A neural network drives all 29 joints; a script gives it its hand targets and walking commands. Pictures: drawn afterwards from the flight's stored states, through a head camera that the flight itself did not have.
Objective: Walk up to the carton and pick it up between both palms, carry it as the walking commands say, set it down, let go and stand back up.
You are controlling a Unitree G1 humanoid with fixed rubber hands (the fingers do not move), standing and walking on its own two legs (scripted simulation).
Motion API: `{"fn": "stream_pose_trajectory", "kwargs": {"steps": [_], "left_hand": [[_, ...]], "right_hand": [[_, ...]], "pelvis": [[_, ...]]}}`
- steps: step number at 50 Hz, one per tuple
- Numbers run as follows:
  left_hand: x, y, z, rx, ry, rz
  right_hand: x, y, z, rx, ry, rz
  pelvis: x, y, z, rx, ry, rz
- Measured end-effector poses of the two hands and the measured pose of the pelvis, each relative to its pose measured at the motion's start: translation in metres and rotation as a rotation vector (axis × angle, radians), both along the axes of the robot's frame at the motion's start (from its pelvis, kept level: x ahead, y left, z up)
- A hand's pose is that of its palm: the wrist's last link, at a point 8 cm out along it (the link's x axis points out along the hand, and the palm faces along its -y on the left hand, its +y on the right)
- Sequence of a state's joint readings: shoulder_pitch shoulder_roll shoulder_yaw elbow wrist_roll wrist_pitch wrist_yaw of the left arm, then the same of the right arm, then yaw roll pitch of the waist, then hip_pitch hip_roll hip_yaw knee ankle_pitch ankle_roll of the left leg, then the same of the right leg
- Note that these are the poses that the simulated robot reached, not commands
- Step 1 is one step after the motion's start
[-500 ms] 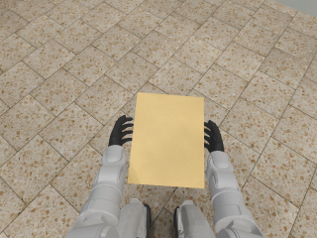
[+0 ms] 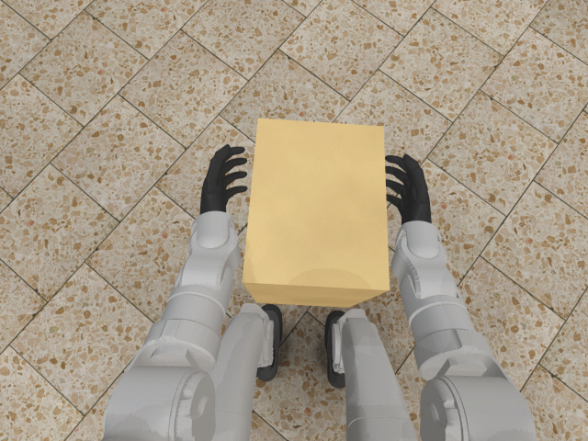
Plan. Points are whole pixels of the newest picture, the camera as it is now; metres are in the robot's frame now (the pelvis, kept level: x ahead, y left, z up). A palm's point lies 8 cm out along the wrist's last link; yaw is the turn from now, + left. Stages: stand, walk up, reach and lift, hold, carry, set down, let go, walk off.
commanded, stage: set down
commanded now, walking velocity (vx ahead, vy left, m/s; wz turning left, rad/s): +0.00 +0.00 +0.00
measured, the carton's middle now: (310, 228) +0.39 -0.01 -0.21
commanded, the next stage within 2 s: none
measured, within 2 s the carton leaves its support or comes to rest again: neither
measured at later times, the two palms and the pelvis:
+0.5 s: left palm (237, 195) +0.43 +0.12 -0.20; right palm (398, 198) +0.44 -0.15 -0.20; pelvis -0.01 -0.01 -0.08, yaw +3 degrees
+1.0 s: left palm (244, 184) +0.47 +0.12 -0.28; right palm (385, 185) +0.49 -0.15 -0.27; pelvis -0.02 -0.02 -0.17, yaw +3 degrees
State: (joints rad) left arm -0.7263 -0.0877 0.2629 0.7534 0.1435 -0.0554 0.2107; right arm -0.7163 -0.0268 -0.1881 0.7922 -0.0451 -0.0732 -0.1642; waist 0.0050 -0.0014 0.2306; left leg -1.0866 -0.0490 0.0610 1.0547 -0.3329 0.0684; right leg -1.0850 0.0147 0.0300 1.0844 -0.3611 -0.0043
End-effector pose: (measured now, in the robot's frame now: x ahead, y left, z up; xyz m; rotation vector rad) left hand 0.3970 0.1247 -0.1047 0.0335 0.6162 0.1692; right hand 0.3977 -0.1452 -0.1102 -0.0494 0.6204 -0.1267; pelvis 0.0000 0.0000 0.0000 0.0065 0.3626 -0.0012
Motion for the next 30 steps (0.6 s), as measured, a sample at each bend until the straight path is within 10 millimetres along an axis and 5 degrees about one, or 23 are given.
{"fn": "stream_pose_trajectory", "kwargs": {"steps": [13, 30], "left_hand": [[0.013, -0.009, -0.067, -0.034, 0.054, -0.002], [0.048, -0.013, -0.114, -0.022, 0.041, -0.017]], "right_hand": [[0.016, -0.006, -0.06, -0.03, 0.054, 0.03], [0.051, -0.009, -0.108, -0.008, 0.04, 0.023]], "pelvis": [[-0.003, -0.003, -0.041, -0.022, 0.097, 0.037], [-0.014, -0.013, -0.099, -0.019, 0.142, 0.066]]}}
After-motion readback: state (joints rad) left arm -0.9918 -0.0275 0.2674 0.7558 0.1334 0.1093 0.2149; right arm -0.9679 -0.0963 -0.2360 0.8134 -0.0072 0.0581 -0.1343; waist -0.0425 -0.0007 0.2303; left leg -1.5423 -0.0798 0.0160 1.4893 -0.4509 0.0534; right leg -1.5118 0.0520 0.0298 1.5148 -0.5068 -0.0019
